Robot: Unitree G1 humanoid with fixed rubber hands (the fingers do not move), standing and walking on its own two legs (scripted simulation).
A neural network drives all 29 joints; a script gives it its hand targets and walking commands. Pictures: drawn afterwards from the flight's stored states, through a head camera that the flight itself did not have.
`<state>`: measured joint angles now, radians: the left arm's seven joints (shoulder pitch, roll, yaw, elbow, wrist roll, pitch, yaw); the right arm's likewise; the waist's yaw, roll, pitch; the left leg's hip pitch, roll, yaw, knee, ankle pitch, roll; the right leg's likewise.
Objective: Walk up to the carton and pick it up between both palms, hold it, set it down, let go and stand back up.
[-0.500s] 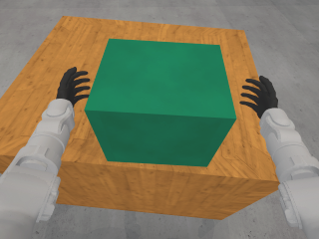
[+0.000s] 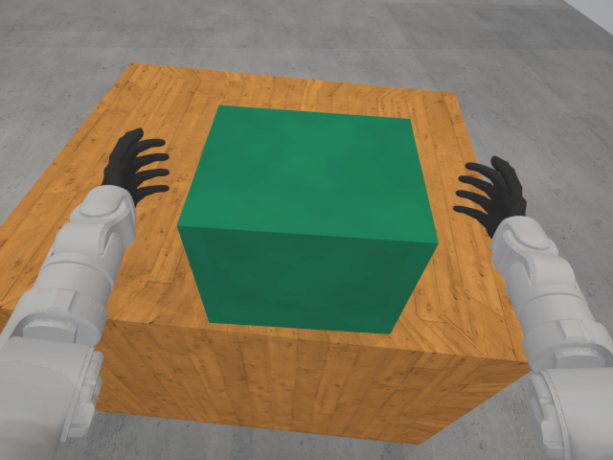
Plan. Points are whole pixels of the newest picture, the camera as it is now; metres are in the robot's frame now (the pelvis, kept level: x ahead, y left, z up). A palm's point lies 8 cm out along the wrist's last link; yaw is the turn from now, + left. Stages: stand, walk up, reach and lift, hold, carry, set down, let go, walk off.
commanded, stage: set down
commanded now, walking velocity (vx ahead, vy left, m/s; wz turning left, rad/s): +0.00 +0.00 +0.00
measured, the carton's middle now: (307, 223) +0.48 -0.03 +0.03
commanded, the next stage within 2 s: none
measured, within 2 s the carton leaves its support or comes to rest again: neither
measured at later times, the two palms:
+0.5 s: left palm (122, 225) +0.41 +0.21 +0.10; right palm (504, 256) +0.36 -0.27 +0.09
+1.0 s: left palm (103, 278) +0.35 +0.23 +0.08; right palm (506, 308) +0.30 -0.26 +0.06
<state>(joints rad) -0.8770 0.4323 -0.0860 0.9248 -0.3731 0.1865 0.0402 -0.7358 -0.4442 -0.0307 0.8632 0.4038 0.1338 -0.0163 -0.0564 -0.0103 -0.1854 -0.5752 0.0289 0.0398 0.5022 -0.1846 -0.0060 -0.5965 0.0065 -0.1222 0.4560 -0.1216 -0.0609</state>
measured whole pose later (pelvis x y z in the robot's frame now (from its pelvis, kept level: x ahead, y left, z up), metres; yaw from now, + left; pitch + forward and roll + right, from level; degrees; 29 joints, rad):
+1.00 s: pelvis +0.05 +0.02 +0.02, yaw -1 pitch +1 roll +0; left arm -0.10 0.31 0.07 0.20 -0.25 0.24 -0.02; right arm -0.02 -0.38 -0.08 0.27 0.37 0.09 0.02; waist -0.05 0.01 -0.01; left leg -0.15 0.02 0.07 0.37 -0.23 0.01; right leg -0.19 0.01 -0.09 0.34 -0.17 -0.03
